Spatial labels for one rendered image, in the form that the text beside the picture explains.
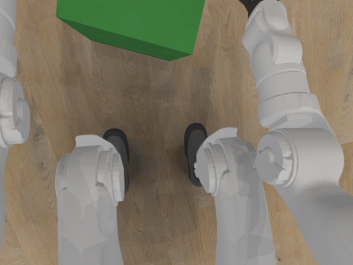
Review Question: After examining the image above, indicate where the left robot forearm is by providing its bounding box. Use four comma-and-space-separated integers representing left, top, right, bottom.
0, 0, 18, 78

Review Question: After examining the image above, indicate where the right robot upper arm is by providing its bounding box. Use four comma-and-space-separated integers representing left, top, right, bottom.
255, 128, 353, 265

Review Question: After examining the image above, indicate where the right robot hand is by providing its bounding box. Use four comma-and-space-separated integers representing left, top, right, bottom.
239, 0, 279, 18

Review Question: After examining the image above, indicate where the carton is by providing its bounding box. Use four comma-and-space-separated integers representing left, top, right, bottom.
56, 0, 205, 61

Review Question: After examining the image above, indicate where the robot left thigh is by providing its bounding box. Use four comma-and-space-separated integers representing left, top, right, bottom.
57, 145, 125, 265

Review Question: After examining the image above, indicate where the left robot upper arm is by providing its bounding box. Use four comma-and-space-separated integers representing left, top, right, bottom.
0, 72, 30, 254

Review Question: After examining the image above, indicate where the robot thigh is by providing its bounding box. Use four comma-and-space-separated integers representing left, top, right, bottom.
57, 145, 125, 265
200, 137, 276, 265

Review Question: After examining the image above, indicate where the right robot forearm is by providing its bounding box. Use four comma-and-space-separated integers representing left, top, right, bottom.
242, 0, 344, 155

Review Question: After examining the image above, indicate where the robot right thigh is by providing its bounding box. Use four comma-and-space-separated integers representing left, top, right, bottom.
200, 137, 276, 265

